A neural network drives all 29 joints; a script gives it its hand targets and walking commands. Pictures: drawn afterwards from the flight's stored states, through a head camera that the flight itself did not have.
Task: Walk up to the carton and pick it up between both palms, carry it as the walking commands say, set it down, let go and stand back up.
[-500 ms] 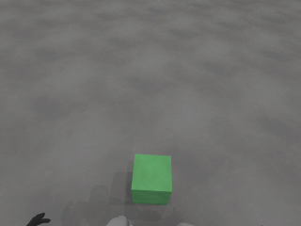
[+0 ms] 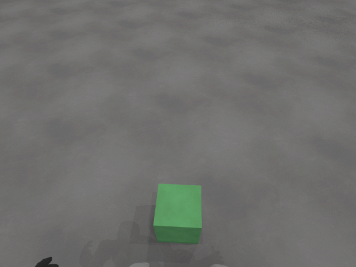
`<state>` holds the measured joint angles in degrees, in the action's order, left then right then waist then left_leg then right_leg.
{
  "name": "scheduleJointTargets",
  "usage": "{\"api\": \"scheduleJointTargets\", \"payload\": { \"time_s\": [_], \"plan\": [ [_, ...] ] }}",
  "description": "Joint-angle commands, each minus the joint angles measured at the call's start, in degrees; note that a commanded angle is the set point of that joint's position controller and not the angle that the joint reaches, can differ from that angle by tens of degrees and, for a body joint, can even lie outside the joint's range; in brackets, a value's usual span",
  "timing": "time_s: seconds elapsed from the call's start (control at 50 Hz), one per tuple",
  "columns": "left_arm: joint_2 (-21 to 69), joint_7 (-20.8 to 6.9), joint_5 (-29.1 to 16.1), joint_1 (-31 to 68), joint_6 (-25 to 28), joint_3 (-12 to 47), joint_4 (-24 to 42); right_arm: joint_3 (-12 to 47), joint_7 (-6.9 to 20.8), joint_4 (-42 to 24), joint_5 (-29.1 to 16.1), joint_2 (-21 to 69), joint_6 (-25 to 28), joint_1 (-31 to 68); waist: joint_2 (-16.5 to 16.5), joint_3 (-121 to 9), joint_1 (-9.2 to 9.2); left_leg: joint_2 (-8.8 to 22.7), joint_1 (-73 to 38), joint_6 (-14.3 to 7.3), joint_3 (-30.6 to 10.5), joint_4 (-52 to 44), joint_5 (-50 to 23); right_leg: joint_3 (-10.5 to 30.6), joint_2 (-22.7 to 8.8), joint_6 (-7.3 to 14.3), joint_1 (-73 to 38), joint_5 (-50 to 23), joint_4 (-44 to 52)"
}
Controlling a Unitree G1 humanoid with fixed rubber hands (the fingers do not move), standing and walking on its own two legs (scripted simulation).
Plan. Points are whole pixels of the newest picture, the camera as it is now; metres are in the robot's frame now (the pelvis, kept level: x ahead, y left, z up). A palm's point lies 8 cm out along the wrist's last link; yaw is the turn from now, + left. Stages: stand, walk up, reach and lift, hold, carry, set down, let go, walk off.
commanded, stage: walk up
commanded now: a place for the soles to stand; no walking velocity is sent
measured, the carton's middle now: (178, 214) +0.46 +0.01 -0.61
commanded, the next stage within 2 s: reach and lift in 0.28 s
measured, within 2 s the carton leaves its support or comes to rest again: neither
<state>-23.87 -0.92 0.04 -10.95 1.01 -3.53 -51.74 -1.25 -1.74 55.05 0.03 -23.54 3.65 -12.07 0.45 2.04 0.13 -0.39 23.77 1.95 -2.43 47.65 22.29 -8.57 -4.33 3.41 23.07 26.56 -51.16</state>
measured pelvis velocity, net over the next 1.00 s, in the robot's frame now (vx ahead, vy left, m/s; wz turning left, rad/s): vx -0.02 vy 0.02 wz -0.01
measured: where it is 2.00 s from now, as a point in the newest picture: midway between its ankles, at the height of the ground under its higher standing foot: outside the picture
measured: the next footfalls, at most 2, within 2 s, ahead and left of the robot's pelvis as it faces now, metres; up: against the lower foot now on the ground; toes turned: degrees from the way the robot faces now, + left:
none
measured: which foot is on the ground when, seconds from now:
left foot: down 0.00-1.00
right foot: down 0.00-1.00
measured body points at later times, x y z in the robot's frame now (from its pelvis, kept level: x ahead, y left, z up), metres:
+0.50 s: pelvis -0.02 +0.01 +0.00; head +0.06 +0.01 +0.44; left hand +0.15 +0.31 -0.10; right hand +0.16 -0.31 -0.08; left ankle +0.04 +0.15 -0.70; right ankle +0.02 -0.08 -0.70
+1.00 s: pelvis -0.02 +0.02 -0.02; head +0.14 +0.03 +0.40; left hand +0.25 +0.26 -0.14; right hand +0.24 -0.27 -0.12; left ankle +0.04 +0.15 -0.70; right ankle +0.02 -0.08 -0.70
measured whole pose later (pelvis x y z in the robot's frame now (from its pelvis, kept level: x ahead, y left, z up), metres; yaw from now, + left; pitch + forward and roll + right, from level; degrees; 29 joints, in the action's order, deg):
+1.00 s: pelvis -0.02 +0.02 -0.02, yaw -1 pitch +13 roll +0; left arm -15.5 1.0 0.0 11.3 -6.9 -4.8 -35.7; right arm -7.6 1.8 37.2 0.0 -20.2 -7.0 10.8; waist 2.0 7.2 0.1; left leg -0.1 47.9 1.9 -2.4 56.4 21.9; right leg -8.0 -4.1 2.6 46.4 24.4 -57.4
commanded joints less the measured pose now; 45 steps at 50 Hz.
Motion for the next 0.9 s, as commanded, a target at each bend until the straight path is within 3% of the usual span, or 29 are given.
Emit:
{"api": "scheduleJointTargets", "payload": {
  "time_s": [0.0,0.02,0.06,0.08,0.1,0.14,0.16,0.18,0.2,0.24,0.26,0.28,0.3,0.34,0.36,0.38,0.4,0.42,0.46,0.5,0.52,0.54,0.56,0.58,0.62,0.68,0.7,0.78,0.88],
  "plan": [
    [-13.25,0.55,1.00,4.70,0.84,-3.29,4.04,-2.45,-0.57,-2.15,0.90,-11.75,1.01,1.07,3.64,-2.29,0.07,1.06,-0.93,-4.82,2.47,-4.89,-8.16,14.32,-12.86,5.76,-3.41,-7.91,22.39],
    [-12.58,0.64,0.92,5.92,0.80,-2.88,3.80,-2.19,-0.54,-1.46,0.48,-11.43,1.23,-0.64,5.27,-1.62,-0.68,1.37,-3.28,-5.27,0.93,-7.05,-10.25,11.77,-10.40,4.24,-2.34,-8.10,21.09],
    [-10.61,0.42,0.53,6.66,0.68,-2.51,4.12,-2.47,-0.51,-2.29,1.55,-12.53,1.65,1.17,0.44,-1.08,-0.18,2.67,-3.66,-6.62,-2.98,-9.58,-14.64,8.99,-7.57,2.03,-0.38,-6.43,17.52],
    [-11.08,0.43,0.60,7.28,0.60,-2.81,4.91,-2.68,-0.65,-2.17,0.97,-13.23,1.71,0.52,0.57,-2.03,-0.22,4.29,-2.66,-8.20,-7.86,-10.25,-15.21,8.49,-5.57,1.16,-0.99,-6.24,14.91],
    [-11.41,0.30,0.51,7.08,0.30,-3.08,4.01,-2.54,-0.71,-2.32,1.13,-13.60,1.62,1.65,1.24,-1.68,0.03,5.07,-0.35,-9.15,-10.22,-11.21,-10.69,9.21,-4.54,0.78,-2.36,-3.64,15.04],
    [-11.55,0.25,0.84,4.58,0.45,-2.94,3.14,-2.16,-0.86,-2.56,1.22,-13.52,1.28,4.01,1.94,-1.17,1.74,4.62,4.99,-8.30,-9.26,-10.74,-5.41,12.11,-5.64,1.84,-5.83,0.94,18.86],
    [-12.21,0.31,1.33,3.84,0.56,-3.19,2.75,-1.90,-0.77,-2.57,1.08,-12.85,1.15,4.71,1.32,-0.53,2.15,3.29,6.75,-6.72,-4.93,-8.24,-4.37,13.86,-7.25,2.78,-7.11,4.50,22.44],
    [-12.87,0.34,1.53,1.87,0.65,-3.52,1.99,-1.94,-0.68,-2.41,0.90,-12.20,0.84,4.41,6.34,-1.23,2.89,1.30,7.05,-5.17,-1.80,-3.32,-2.76,17.03,-10.35,4.33,-8.18,7.98,26.64],
    [-14.21,0.27,1.83,3.33,0.77,-3.41,2.19,-2.16,-0.74,-1.97,1.02,-12.42,0.60,3.17,7.83,0.84,1.50,-0.02,5.86,-4.45,2.79,-1.65,1.61,20.58,-13.58,6.32,-5.36,11.91,30.06],
    [-14.59,0.23,1.75,5.09,0.78,-3.47,2.93,-2.72,-0.60,-1.71,1.07,-12.32,0.72,1.16,8.97,0.83,0.78,0.78,2.67,-4.51,3.95,-1.55,3.40,20.08,-15.50,7.35,-2.82,8.08,29.54],
    [-13.36,0.19,1.51,6.42,0.73,-2.68,3.41,-2.50,-0.49,-1.46,1.08,-12.03,0.98,-0.84,8.31,0.01,-0.37,1.64,-0.26,-4.52,3.37,-6.87,0.52,16.26,-13.49,5.78,-2.86,5.09,27.09],
    [-6.05,-0.58,-1.34,21.45,-1.16,-6.32,23.51,-8.78,0.55,-21.57,3.67,-4.46,-1.79,19.27,6.64,7.01,-6.04,-5.21,0.22,-1.30,3.66,-4.49,7.11,11.71,4.77,-2.29,12.80,7.32,20.02],
    [-7.74,-2.18,0.73,17.33,-2.64,-7.98,23.25,-9.91,0.82,-32.96,3.50,-5.39,-4.26,23.42,6.23,8.43,-6.14,-6.54,-3.27,-0.35,5.81,-2.96,7.29,11.45,3.41,-0.56,13.52,9.60,22.64],
    [-6.98,-2.32,1.91,16.26,-4.95,-9.26,23.92,-8.41,1.99,-30.84,4.40,-5.27,-7.29,20.26,9.46,8.87,-2.72,-7.23,-7.90,0.63,8.43,-3.22,6.17,10.17,2.77,-0.11,14.45,12.11,25.20],
    [-6.93,-2.42,1.97,13.27,-5.59,-9.41,22.41,-9.13,2.93,-27.81,4.82,-5.66,-7.87,17.20,11.16,10.31,-2.61,-7.29,-10.74,1.17,8.73,-3.84,4.17,8.24,3.26,0.60,17.19,9.95,25.30],
    [-6.87,-2.23,2.29,12.42,-6.42,-10.43,25.41,-7.92,3.74,-28.06,4.37,-5.51,-8.74,14.44,9.44,5.05,-0.76,-6.86,-10.64,1.30,7.80,-4.98,1.48,7.20,2.95,-0.36,12.65,7.86,24.11],
    [-7.10,-1.92,2.87,11.47,-6.54,-9.99,23.70,-10.13,4.22,-24.98,6.30,-6.51,-9.42,12.54,8.39,5.50,-1.31,-6.00,-9.91,1.31,7.16,-6.47,0.90,6.36,3.62,-0.90,12.18,5.88,22.67],
    [-6.58,-1.84,3.46,11.81,-6.93,-10.80,24.76,-9.74,4.55,-25.72,5.47,-5.76,-10.10,12.65,5.58,5.26,-0.10,-5.37,-8.34,1.49,6.56,-6.93,-1.42,6.42,3.88,-1.31,11.32,2.40,21.37],
    [-3.52,-0.81,2.77,8.40,-7.22,-8.22,23.33,-9.27,4.52,-21.53,5.15,-4.02,-10.50,7.60,4.35,0.68,0.40,-5.39,-6.42,0.52,6.21,-6.61,-3.91,6.49,4.26,-2.12,7.25,-2.48,17.68],
    [-2.79,-0.40,1.70,10.29,-6.96,-7.02,26.10,-10.69,4.18,-21.19,4.37,-4.24,-10.02,6.98,1.51,-5.41,-1.44,-4.70,-4.54,-0.48,5.07,-5.21,-6.22,7.51,5.26,-2.87,1.95,-9.05,13.85],
    [-3.66,-0.06,1.66,12.30,-6.49,-7.75,28.47,-10.31,4.12,-22.00,3.18,-2.65,-9.33,8.71,0.11,-10.32,0.02,-4.60,-3.54,-1.17,4.95,-3.92,-9.81,8.73,4.99,-2.85,-0.62,-14.44,12.42],
    [-2.28,0.02,0.87,11.57,-5.98,-6.94,26.04,-9.75,3.72,-21.73,3.37,-2.67,-8.89,10.44,3.04,-8.42,-0.46,-4.40,0.33,-0.98,4.97,-2.82,-11.95,8.83,5.64,-3.46,-0.95,-18.38,10.55],
    [-1.07,0.42,0.19,13.86,-5.92,-6.41,28.11,-9.27,3.78,-22.62,2.41,-2.49,-8.71,13.43,1.73,-8.80,-0.59,-3.84,1.50,-1.27,4.54,-1.67,-11.99,9.22,6.09,-3.36,0.77,-17.68,9.17],
    [0.01,0.47,-1.16,14.90,-5.65,-4.99,28.62,-9.61,3.38,-23.40,2.58,-2.21,-8.46,14.59,2.43,-12.68,-2.53,-3.75,3.55,-1.41,4.24,-0.54,-14.09,9.33,6.23,-3.32,-1.17,-22.19,7.58],
    [-0.85,0.54,-1.79,15.18,-4.70,-5.85,27.45,-9.14,3.10,-24.52,2.28,-2.19,-8.09,16.97,4.07,-13.85,-1.42,-3.27,8.74,-2.30,3.74,-0.13,-14.18,10.12,6.41,-3.59,-4.02,-25.84,4.85],
    [-0.61,1.19,-1.34,16.94,-4.42,-6.73,27.31,-8.99,3.30,-24.99,1.18,-1.53,-7.33,20.26,2.95,-17.36,0.30,-3.01,12.14,-2.21,3.51,1.55,-18.66,10.08,6.98,-4.03,-2.10,-30.41,2.21],
    [-0.71,1.36,-1.59,16.56,-4.70,-6.23,27.41,-9.17,3.08,-25.14,0.16,-0.61,-7.70,19.45,2.79,-21.66,-1.74,-3.31,11.62,-2.46,3.37,2.34,-20.60,10.46,6.77,-3.87,-2.61,-33.76,1.83],
    [0.29,2.16,-2.19,19.94,-4.46,-5.03,26.60,-9.40,2.72,-24.05,0.11,-1.61,-7.67,22.46,3.56,-20.43,-1.94,-2.53,15.02,-2.03,2.72,3.86,-20.18,10.19,7.11,-3.81,3.53,-31.81,-0.16],
    [1.33,2.44,-2.45,27.87,-5.89,-3.64,26.40,-10.07,2.34,-23.00,-1.20,-0.38,-8.67,27.69,0.05,-23.27,-2.53,-2.07,19.08,-1.80,2.66,4.88,-12.73,10.88,6.54,-3.23,7.88,-25.06,-0.85]
  ]
}}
